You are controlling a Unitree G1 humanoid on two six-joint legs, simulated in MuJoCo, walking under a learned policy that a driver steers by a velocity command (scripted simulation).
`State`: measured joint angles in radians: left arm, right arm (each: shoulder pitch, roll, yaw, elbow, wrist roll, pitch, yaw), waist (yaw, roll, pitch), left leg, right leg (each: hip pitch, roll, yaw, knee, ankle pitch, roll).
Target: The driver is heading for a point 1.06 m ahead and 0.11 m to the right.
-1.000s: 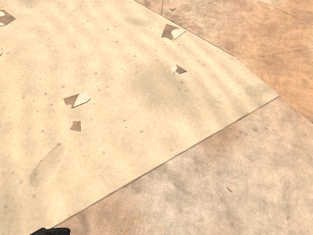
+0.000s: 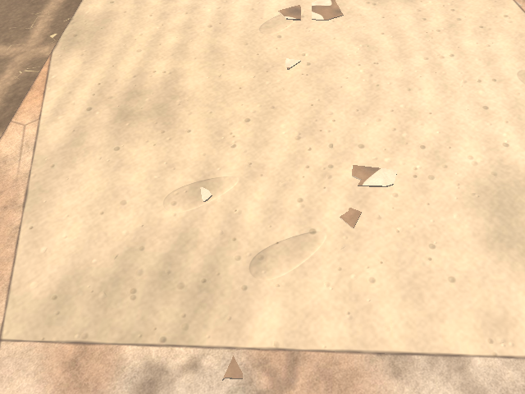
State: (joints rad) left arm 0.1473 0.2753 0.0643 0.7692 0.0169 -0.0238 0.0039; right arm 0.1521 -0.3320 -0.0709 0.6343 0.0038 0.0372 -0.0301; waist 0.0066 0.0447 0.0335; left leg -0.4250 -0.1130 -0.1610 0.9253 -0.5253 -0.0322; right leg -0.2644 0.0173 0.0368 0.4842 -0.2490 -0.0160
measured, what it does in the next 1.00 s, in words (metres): steps on the spot: left foot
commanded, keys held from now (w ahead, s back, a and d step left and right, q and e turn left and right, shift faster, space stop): no key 0.84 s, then w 0.16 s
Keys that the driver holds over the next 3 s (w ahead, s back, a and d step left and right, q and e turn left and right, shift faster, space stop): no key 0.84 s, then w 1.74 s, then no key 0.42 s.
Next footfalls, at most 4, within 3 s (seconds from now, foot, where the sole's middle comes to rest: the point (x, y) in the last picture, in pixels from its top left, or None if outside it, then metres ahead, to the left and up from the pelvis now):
0.20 left None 0.02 0.15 -0.78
1.56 left None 0.44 0.12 -0.78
2.08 right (331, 292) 0.74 -0.12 -0.78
2.64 left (249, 206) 1.05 0.12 -0.78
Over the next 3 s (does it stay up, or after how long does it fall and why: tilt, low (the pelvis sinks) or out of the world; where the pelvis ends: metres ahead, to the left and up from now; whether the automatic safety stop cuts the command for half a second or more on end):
stays up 0.99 0.03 0.00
